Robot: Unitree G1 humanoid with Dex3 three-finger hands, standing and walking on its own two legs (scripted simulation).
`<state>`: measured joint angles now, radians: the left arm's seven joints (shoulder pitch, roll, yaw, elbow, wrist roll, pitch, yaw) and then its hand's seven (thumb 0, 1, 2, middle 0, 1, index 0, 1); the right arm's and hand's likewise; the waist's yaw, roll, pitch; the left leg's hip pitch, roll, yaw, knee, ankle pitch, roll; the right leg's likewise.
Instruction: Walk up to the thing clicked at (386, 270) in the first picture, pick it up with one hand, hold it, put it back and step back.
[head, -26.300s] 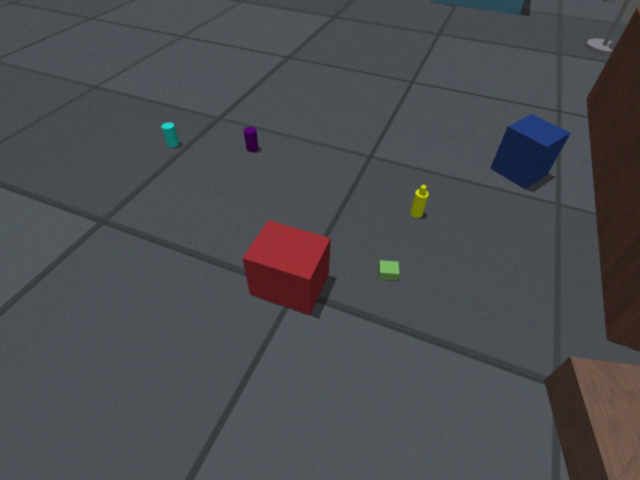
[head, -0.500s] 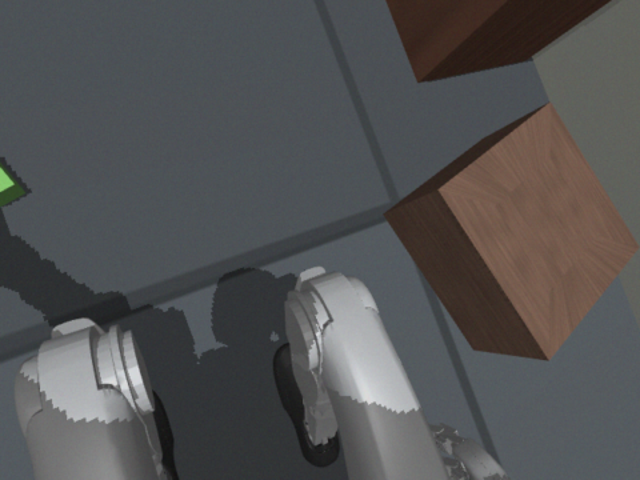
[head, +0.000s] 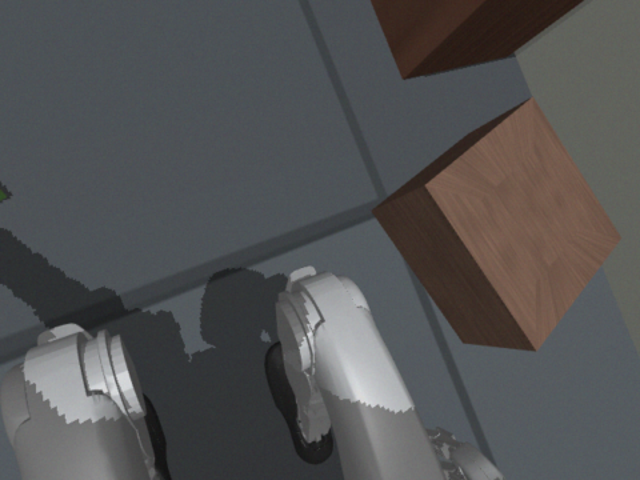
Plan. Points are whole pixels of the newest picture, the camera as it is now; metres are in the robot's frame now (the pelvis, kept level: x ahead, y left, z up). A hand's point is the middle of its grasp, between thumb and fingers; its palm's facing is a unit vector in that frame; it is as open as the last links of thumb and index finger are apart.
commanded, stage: rise first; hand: left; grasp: from above
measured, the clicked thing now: out of the picture +0.51 +0.34 -0.30
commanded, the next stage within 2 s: none
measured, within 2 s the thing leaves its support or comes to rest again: neither
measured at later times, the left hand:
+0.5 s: hand out of the picture +0.46 +0.37 -0.17, palm faces -0.33 -0.25 -0.91, open 12.7 cm
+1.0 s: hand out of the picture +0.46 +0.37 -0.17, palm faces -0.33 -0.24 -0.91, open 12.5 cm
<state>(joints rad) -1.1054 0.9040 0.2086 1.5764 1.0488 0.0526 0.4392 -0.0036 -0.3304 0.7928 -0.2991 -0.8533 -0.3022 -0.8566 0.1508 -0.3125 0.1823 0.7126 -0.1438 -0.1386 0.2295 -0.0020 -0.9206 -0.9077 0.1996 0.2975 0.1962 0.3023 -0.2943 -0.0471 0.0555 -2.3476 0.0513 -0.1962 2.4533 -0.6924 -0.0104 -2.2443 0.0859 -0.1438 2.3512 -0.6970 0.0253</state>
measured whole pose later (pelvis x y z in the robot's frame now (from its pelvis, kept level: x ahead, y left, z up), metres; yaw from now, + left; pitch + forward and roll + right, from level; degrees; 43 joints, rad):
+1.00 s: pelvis +0.00 +0.00 +0.00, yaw +0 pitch +33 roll -10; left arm -1.10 0.90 0.18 1.55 1.04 0.06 0.41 0.00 -0.27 0.74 -0.35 -0.80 -0.35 -0.80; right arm 0.16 -0.31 0.19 0.69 -0.14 -0.14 0.24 0.00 -0.92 -0.91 0.20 0.30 0.20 0.30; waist -0.30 -0.04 0.05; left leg -2.35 0.05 -0.19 2.45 -0.69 -0.01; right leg -2.24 0.08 -0.14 2.34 -0.70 0.03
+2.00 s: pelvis +0.00 +0.00 +0.00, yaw -1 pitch +32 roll -11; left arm -1.11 0.93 0.20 1.61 1.06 0.04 0.45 0.00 -0.19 0.68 -0.39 -0.75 -0.40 -0.75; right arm 0.15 -0.32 0.21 0.70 -0.16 -0.19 0.24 0.00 -0.91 -0.90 0.20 0.30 0.20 0.30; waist -0.32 -0.05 0.07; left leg -2.35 0.05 -0.20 2.46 -0.69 -0.01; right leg -2.24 0.09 -0.15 2.35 -0.69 0.03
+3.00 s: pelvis +0.00 +0.00 +0.00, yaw -1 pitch +31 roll -11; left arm -1.13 0.96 0.19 1.62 1.05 0.04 0.44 0.00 -0.17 0.66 -0.40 -0.74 -0.41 -0.73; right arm 0.17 -0.33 0.22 0.70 -0.16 -0.22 0.24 0.00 -0.90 -0.90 0.20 0.30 0.20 0.30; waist -0.33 -0.07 0.09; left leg -2.34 0.05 -0.21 2.46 -0.69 -0.01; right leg -2.24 0.09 -0.15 2.35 -0.69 0.03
